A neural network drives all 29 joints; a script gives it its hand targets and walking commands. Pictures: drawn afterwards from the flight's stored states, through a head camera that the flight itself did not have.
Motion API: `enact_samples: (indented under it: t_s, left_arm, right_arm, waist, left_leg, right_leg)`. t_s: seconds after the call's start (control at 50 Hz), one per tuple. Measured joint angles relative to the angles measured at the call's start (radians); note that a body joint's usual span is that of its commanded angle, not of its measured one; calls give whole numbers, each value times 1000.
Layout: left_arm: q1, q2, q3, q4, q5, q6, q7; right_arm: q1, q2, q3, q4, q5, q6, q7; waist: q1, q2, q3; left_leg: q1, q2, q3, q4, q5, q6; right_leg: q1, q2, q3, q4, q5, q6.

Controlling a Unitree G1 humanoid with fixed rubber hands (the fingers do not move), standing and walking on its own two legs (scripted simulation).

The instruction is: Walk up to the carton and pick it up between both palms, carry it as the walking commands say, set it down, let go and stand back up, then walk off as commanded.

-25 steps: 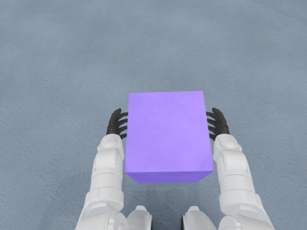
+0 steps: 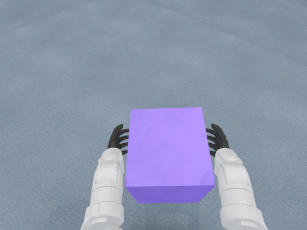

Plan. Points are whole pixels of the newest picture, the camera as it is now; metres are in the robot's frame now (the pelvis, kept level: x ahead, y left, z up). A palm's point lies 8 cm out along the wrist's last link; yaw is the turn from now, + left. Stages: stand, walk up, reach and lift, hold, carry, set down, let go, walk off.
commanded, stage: reach and lift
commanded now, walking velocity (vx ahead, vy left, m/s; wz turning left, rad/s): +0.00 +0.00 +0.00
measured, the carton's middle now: (167, 159) +0.33 +0.00 -0.07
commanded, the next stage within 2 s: hold in 1.42 s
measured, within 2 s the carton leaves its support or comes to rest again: neither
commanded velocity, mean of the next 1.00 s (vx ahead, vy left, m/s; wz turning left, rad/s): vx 0.00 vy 0.00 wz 0.00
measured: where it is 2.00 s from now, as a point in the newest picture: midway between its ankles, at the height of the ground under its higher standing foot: outside the picture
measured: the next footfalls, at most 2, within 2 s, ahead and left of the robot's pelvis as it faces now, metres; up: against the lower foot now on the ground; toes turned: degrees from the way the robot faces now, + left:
none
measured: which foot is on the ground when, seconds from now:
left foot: down 0.00-1.00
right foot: down 0.00-1.00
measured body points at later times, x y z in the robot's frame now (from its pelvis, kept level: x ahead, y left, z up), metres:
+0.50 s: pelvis +0.01 +0.00 +0.02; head -0.03 +0.00 +0.46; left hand +0.32 +0.15 +0.05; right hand +0.32 -0.15 +0.06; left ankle +0.03 +0.12 -0.73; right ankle +0.03 -0.12 -0.73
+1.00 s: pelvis +0.01 -0.01 +0.02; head -0.03 +0.00 +0.46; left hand +0.31 +0.15 +0.05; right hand +0.32 -0.14 +0.06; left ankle +0.03 +0.12 -0.73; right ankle +0.03 -0.12 -0.73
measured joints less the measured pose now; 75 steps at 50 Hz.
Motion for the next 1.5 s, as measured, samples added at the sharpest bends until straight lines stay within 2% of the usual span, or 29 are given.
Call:
enact_samples:
  t_s: [0.34, 0.6, 1.5]
  left_arm:
    - [48, 11, -75, -78, -7, 143, 6]
    - [48, 11, -86, -130, -2, 255, 0]
    - [120, 32, -157, -194, -31, 295, 6]
  right_arm:
    - [49, -17, 65, -82, 16, 147, -2]
    - [47, -16, 83, -127, 13, 255, -1]
    - [109, -34, 153, -194, 25, 301, -4]
  waist:
    - [2, -4, 40]
    - [5, -2, 63]
    - [-2, 5, 81]
  left_leg:
    - [269, 5, -2, -149, 40, 0]
    - [370, 11, -8, -178, 45, -4]
    - [405, 11, -15, -183, 43, -4]
  right_leg:
    - [267, -3, 3, -146, 39, -3]
    - [372, 1, -2, -182, 48, -9]
    - [412, 1, -6, -194, 47, -10]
